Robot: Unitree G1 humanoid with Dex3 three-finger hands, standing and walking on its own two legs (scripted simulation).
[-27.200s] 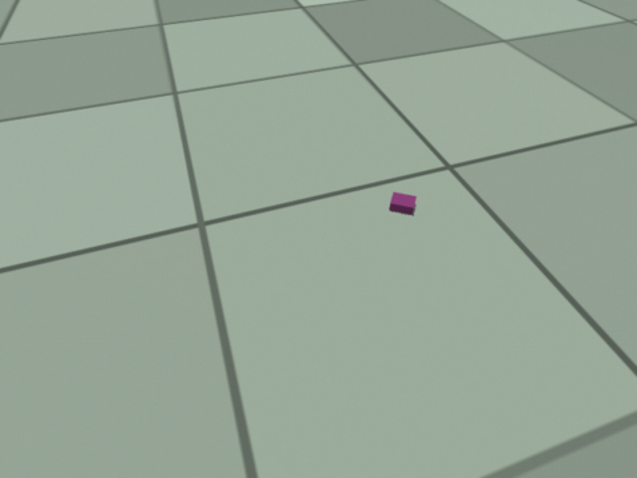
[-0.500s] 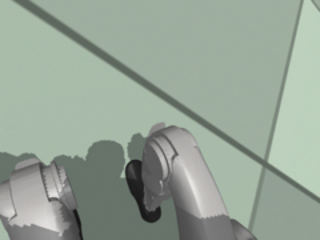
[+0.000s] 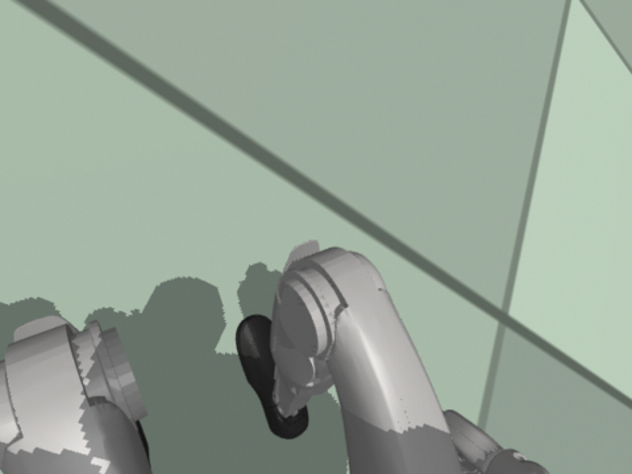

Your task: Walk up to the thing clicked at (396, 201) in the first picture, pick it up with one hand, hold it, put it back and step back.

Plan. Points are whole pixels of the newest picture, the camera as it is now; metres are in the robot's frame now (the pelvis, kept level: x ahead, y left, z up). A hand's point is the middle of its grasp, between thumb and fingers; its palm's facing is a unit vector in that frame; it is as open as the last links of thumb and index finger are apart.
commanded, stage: close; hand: left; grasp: from above
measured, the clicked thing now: out of the picture +0.42 +0.37 -0.28
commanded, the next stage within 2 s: settle in 1.14 s
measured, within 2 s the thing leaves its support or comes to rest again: leaves its support in 1.54 s
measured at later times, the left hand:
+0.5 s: hand out of the picture +0.41 +0.36 -0.25, palm faces -0.40 -0.22 -0.89, open 10.9 cm
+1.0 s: hand out of the picture +0.41 +0.36 -0.25, palm faces -0.39 -0.20 -0.90, open 10.8 cm
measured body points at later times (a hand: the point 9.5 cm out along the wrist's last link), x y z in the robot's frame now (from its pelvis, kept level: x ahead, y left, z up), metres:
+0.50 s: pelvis +0.00 +0.00 +0.00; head +0.26 +0.15 +0.33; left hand +0.42 +0.37 -0.20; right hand +0.06 -0.25 -0.04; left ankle +0.06 +0.11 -0.26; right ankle +0.12 -0.11 -0.26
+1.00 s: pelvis -0.01 +0.00 +0.01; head +0.27 +0.15 +0.33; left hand +0.43 +0.37 -0.20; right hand +0.08 -0.25 -0.04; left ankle +0.06 +0.11 -0.26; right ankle +0.12 -0.11 -0.26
